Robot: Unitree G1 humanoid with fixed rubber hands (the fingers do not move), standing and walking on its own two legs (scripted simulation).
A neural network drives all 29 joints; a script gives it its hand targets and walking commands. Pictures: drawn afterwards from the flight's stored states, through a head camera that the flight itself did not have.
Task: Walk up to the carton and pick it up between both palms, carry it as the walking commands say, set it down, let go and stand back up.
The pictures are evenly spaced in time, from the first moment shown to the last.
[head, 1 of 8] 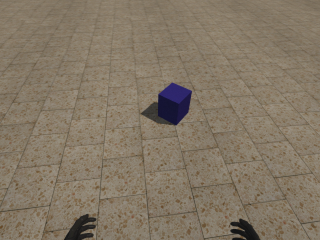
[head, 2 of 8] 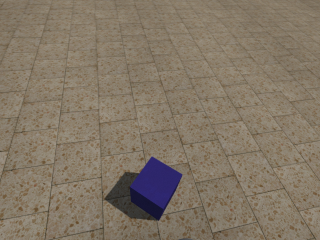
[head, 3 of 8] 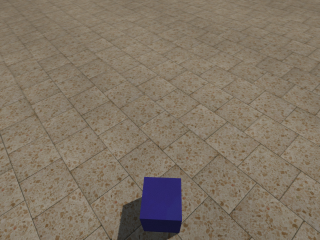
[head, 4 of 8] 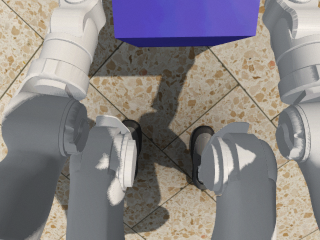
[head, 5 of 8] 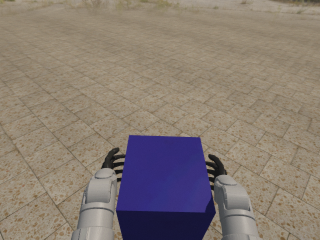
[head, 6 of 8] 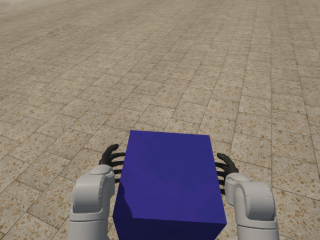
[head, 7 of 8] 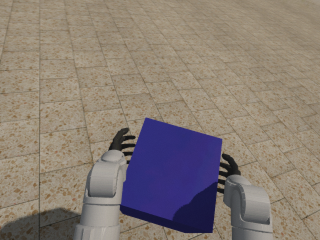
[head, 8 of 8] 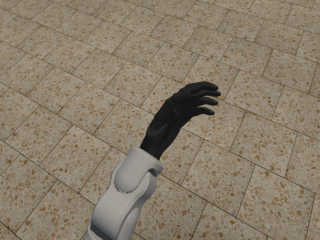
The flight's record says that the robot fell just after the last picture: yes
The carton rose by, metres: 0.69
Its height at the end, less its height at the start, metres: +0.06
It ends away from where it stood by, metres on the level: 6.21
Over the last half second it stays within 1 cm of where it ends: no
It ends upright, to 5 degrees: no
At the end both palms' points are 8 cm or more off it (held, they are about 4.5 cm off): yes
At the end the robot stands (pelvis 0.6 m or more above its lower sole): no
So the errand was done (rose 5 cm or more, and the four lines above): no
